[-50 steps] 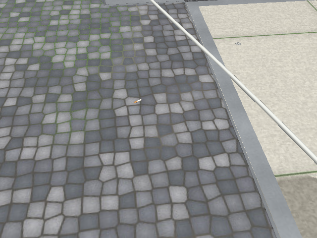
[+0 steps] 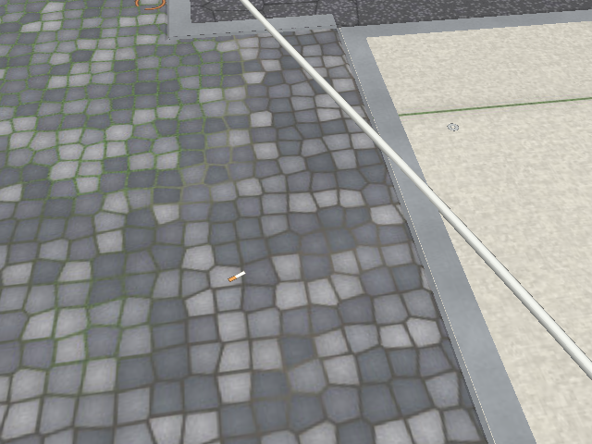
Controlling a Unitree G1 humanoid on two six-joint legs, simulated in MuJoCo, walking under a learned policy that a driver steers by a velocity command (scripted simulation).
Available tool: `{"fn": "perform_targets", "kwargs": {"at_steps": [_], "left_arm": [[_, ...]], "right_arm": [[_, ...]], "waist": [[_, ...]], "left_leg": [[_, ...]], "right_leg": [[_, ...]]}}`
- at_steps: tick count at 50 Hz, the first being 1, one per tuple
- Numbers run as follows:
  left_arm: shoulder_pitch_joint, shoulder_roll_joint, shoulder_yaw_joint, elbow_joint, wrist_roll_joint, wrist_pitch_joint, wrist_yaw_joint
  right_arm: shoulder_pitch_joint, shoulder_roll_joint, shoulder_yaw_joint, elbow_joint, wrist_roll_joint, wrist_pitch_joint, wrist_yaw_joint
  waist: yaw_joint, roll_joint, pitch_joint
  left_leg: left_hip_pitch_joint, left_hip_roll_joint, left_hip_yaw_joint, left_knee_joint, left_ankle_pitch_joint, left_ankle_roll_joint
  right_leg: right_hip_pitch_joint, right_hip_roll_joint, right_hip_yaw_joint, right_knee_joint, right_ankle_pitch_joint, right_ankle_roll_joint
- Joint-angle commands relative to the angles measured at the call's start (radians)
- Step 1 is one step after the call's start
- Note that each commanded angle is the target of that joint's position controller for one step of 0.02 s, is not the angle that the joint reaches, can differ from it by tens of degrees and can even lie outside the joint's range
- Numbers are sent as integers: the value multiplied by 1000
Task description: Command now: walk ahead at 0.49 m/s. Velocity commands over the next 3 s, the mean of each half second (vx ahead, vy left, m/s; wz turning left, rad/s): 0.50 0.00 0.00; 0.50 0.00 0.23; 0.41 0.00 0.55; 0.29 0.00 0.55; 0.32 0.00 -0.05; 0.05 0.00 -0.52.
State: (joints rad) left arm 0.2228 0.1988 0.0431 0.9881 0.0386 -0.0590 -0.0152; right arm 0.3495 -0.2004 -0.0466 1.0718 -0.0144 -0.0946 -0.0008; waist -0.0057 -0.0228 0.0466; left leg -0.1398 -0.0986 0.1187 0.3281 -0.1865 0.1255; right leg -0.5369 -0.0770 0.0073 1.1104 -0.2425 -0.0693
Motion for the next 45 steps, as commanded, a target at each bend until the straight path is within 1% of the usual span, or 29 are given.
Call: {"fn": "perform_targets", "kwargs": {"at_steps": [1,3,6,9,11,13,14,15,16,17,18,19,20,21,22,23,25,27,29,31,34,36,38,39,41,42,43,44,45], "left_arm": [[21,31,5,-38,3,20,-10],[-79,33,2,-74,-5,19,-14],[-194,16,-8,-111,-17,14,-16],[-271,24,-11,-138,-20,10,-14],[-294,34,-8,-155,-19,3,-12],[-241,52,1,-148,-18,-6,-5],[-158,68,11,-123,-17,-11,2],[-11,87,24,-74,-15,-20,10],[159,131,43,-26,4,-29,20],[298,246,75,-11,31,-29,28],[261,225,74,-10,0,-12,13],[139,187,63,-23,-23,-8,8],[58,121,46,-37,-27,-14,4],[28,78,33,-33,-23,-22,5],[31,44,22,-16,-25,-28,10],[50,33,16,-3,-24,-36,13],[107,61,19,21,-26,-50,17],[140,90,23,29,-25,-55,17],[175,88,19,34,-26,-53,15],[206,84,14,38,-27,-52,15],[257,96,15,51,-23,-55,19],[289,94,14,64,-17,-55,26],[299,95,14,73,-11,-52,36],[290,100,16,74,-9,-51,40],[263,124,21,69,-7,-48,48],[252,137,25,66,-6,-41,50],[238,147,26,56,-11,-33,50],[223,132,20,16,-18,-34,47],[291,50,8,-27,-43,-40,22]], "right_arm": [[52,-84,-4,-30,3,-20,-2],[88,-78,2,-28,4,-18,-1],[150,-77,7,-16,5,-18,-5],[205,-83,8,2,-1,-15,-12],[214,-90,6,9,-9,-11,-18],[183,-105,2,7,-13,-10,-24],[170,-117,-1,6,-14,-9,-25],[152,-123,-3,4,-11,-5,-24],[134,-115,1,-11,-1,-6,-21],[214,-21,21,-47,40,-7,-7],[218,-74,0,-36,30,-4,-7],[119,-97,-11,-64,11,1,-8],[53,-85,-9,-85,4,-5,-3],[32,-66,-11,-87,-1,-1,0],[42,-51,-11,-88,-17,13,4],[66,-27,-8,-78,-24,26,11],[46,-20,-9,-91,-27,43,21],[-40,-31,-11,-125,-27,53,26],[-140,-41,-10,-161,-23,55,28],[-227,-36,-4,-191,-15,53,30],[-310,-22,7,-216,-4,51,32],[-355,-28,8,-234,-4,48,32],[-377,-36,5,-251,-7,44,33],[-370,-40,2,-253,-9,41,32],[-296,-56,-10,-236,-14,35,26],[-201,-73,-21,-208,-16,30,22],[-53,-97,-38,-160,-24,23,18],[104,-177,-64,-130,-42,20,10],[122,-268,-88,-132,-37,28,8]], "waist": [[30,60,53],[6,63,65],[-31,79,62],[-57,90,63],[-54,93,66],[-12,103,38],[24,112,-4],[86,98,-75],[155,78,-165],[147,-114,-328],[127,-105,-370],[78,-35,-193],[56,0,-86],[23,11,-23],[-9,-6,1],[-25,-17,-1],[-37,-20,3],[-31,-22,26],[-10,-26,46],[11,-29,54],[40,-41,52],[54,-42,64],[51,-41,73],[41,-40,69],[0,-57,17],[-40,-59,-39],[-104,-41,-117],[-162,32,-222],[-96,275,-304]], "left_leg": [[-31,276,-225,-216,221,94],[-3,255,-190,-216,298,75],[54,243,-154,-200,408,47],[167,268,-152,-171,483,50],[242,295,-152,-132,563,60],[274,309,-135,-40,776,51],[279,308,-128,54,897,42],[255,287,-108,215,915,28],[94,258,-90,430,723,13],[-255,127,-22,831,217,-37],[-420,22,-120,1030,-326,-33],[-498,97,-173,1043,-240,-23],[-496,133,-171,987,-163,-23],[-457,164,-167,921,-123,-25],[-404,183,-166,869,-104,-36],[-366,187,-158,841,-94,-47],[-380,191,-135,804,-68,-64],[-448,209,-116,739,-2,-82],[-504,218,-98,640,71,-98],[-504,210,-77,514,132,-106],[-479,181,-48,378,194,-90],[-487,164,-43,329,186,-67],[-490,151,-42,288,141,-37],[-468,137,-31,268,107,-19],[-348,76,10,248,19,23],[-248,36,29,224,-10,47],[-61,19,17,161,27,76],[189,193,-213,145,-24,139],[454,462,-774,28,-16,314]], "right_leg": [[-88,-35,-24,-87,101,26],[-112,-30,-48,-209,174,38],[-82,2,-87,-381,252,40],[-88,29,-106,-474,253,23],[-88,41,-105,-516,204,0],[11,79,-117,-557,118,-35],[110,110,-124,-575,79,-55],[272,135,-133,-637,103,-79],[526,53,-48,-655,121,-116],[863,-261,384,-672,39,-242],[875,-349,679,-808,26,-301],[725,-299,525,-837,-49,-262],[577,-261,411,-884,-19,-230],[470,-212,317,-918,41,-189],[393,-169,244,-940,97,-156],[360,-148,197,-951,135,-144],[350,-128,146,-964,237,-148],[359,-118,111,-990,258,-151],[386,-102,84,-1003,294,-144],[410,-85,53,-1002,347,-133],[484,-94,-7,-1002,403,-115],[553,-121,-34,-994,432,-112],[625,-149,-60,-960,498,-105],[651,-157,-79,-925,577,-98],[681,-164,-121,-777,881,-79],[685,-158,-140,-631,978,-71],[613,-136,-170,-426,925,-49],[394,-106,-190,-128,620,-24],[-23,129,-160,250,-239,25]]}}
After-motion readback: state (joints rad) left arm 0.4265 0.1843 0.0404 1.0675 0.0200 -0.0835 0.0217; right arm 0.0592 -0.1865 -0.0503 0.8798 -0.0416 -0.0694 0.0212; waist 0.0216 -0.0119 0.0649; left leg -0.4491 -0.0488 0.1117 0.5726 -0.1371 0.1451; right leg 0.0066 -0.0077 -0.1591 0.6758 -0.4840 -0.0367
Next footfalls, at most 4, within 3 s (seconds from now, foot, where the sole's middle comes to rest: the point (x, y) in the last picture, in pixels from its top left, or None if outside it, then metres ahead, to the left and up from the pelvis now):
0.32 right None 0.36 -0.11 -0.78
0.86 left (274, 378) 0.65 0.07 -0.78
1.42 right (297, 259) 1.00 0.01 -0.78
1.90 left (232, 310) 0.83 0.18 -0.78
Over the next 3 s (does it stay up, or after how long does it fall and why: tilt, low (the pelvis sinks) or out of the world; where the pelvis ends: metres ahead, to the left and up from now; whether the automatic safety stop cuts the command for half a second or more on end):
stays up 1.07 0.32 0.00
